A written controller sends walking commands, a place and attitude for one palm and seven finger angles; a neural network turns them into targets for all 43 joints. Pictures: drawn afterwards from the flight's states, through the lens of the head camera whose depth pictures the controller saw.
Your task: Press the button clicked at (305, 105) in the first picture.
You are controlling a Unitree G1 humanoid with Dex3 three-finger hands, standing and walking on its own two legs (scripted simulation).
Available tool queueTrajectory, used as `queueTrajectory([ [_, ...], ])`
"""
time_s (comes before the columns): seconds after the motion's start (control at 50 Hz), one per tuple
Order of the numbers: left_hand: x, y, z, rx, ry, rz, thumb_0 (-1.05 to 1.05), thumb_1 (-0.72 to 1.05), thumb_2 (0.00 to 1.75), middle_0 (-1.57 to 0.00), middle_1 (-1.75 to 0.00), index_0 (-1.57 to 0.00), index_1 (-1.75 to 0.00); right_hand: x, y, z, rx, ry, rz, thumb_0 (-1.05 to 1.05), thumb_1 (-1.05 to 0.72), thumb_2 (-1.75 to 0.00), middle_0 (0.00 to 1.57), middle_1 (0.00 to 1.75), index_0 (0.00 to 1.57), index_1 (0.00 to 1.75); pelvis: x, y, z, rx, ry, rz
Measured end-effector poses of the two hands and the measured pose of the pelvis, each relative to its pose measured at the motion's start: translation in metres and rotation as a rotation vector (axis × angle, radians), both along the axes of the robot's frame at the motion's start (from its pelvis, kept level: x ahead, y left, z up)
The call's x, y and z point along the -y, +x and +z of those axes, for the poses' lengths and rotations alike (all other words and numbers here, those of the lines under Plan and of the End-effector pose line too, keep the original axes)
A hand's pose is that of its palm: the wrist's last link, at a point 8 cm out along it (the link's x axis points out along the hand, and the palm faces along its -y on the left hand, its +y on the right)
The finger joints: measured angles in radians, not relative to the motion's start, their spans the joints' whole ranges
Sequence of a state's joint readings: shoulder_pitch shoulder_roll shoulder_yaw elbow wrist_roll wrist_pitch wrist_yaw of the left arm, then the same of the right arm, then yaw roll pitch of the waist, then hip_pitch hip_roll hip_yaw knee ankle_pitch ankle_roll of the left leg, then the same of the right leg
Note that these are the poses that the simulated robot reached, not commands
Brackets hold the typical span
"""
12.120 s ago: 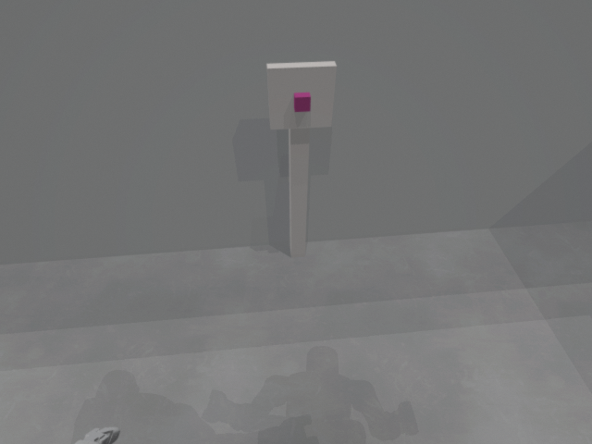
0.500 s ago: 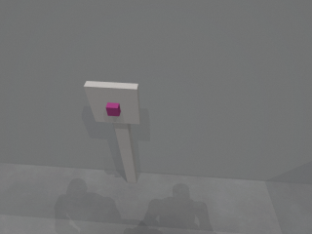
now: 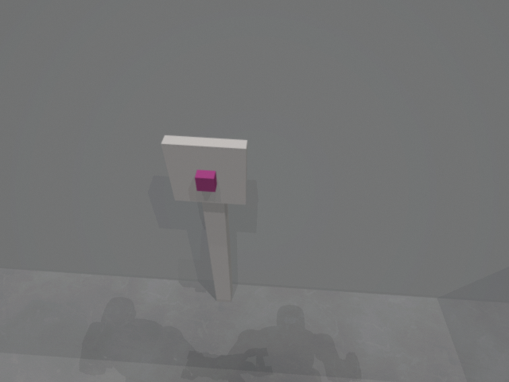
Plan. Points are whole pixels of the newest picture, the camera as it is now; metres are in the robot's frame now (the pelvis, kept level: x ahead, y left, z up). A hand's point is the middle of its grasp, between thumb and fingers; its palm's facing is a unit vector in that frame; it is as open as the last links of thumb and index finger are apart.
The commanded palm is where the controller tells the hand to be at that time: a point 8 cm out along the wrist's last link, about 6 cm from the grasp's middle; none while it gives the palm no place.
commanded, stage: shuffle to correct the standing spot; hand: left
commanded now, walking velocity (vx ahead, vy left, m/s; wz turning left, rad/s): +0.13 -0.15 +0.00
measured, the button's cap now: (206, 179) +0.53 +0.15 -0.02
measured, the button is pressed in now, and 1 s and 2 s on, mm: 0 0 0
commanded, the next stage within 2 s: come to a stop and stand still in 0.20 s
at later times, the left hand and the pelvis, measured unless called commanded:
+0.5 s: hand out of the picture +0.02 +0.09 -0.18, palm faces +0.00 -0.99 -0.15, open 7.4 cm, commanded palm none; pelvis +0.04 -0.06 +0.00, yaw -2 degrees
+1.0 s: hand out of the picture +0.06 +0.20 -0.18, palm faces +0.00 -0.97 -0.23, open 7.4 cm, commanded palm none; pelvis +0.01 +0.01 -0.01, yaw -2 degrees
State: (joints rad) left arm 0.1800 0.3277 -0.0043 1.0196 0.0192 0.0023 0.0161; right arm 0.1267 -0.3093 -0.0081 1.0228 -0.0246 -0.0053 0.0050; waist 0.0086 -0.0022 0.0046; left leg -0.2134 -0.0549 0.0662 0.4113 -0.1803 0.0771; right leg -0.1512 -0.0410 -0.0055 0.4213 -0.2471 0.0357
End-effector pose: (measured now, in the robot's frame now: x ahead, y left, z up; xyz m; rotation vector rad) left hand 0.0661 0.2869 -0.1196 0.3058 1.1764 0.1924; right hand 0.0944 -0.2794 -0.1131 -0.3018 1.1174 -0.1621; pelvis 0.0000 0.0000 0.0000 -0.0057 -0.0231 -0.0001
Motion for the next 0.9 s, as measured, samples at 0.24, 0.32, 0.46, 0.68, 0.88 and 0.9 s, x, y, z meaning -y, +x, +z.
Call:
queueTrajectory([
  [0.24, 0.07, -0.059, -0.026, -0.269, -0.128, -0.008, 0.01, 0.91, 0.9, -0.2, -0.3, -0.2, -0.3, -0.012, -0.073, -0.027, -0.189, 0.093, -0.148, 0.0, -0.9, -0.9, 0.2, 0.3, 0.2, 0.3, 0.023, 0.014, -0.003, -0.008, 0.022, -0.07],
  [0.32, 0.101, -0.06, -0.03, -0.278, -0.151, 0.001, 0.01, 0.9, 0.9, -0.2, -0.3, -0.2, -0.3, 0.002, -0.1, -0.038, -0.263, 0.107, -0.204, 0.0, -0.9, -0.9, 0.2, 0.3, 0.2, 0.3, 0.041, 0.023, -0.008, 0.0, 0.017, -0.078],
  [0.46, 0.141, -0.051, -0.03, -0.225, -0.18, 0.068, 0.01, 0.9, 0.9, -0.21, -0.3, -0.2, -0.3, 0.015, -0.095, -0.036, -0.337, 0.117, -0.2, 0.01, -0.91, -0.9, 0.2, 0.3, 0.19, 0.3, 0.062, 0.041, -0.005, -0.001, -0.002, -0.04],
  [0.68, 0.132, -0.026, -0.04, -0.186, -0.185, 0.083, 0.01, 0.91, 0.9, -0.21, -0.3, -0.2, -0.3, 0.0, -0.021, -0.038, -0.183, 0.111, -0.156, 0.01, -0.94, -0.9, 0.2, 0.3, 0.19, 0.3, 0.048, 0.046, -0.01, 0.012, -0.009, -0.037],
  [0.88, 0.075, -0.017, -0.04, -0.113, -0.127, 0.027, 0.01, 0.91, 0.9, -0.21, -0.3, -0.2, -0.3, -0.034, -0.002, -0.024, -0.021, 0.107, -0.107, 0.01, -0.92, -0.9, 0.19, 0.3, 0.19, 0.3, 0.015, 0.026, -0.012, 0.019, -0.023, -0.048],
  [0.9, 0.069, -0.015, -0.04, -0.102, -0.124, 0.025, 0.01, 0.91, 0.9, -0.21, -0.3, -0.2, -0.3, -0.039, -0.004, -0.023, -0.01, 0.109, -0.1, 0.0, -0.92, -0.9, 0.19, 0.3, 0.19, 0.3, 0.011, 0.024, -0.013, 0.022, -0.023, -0.046],
])
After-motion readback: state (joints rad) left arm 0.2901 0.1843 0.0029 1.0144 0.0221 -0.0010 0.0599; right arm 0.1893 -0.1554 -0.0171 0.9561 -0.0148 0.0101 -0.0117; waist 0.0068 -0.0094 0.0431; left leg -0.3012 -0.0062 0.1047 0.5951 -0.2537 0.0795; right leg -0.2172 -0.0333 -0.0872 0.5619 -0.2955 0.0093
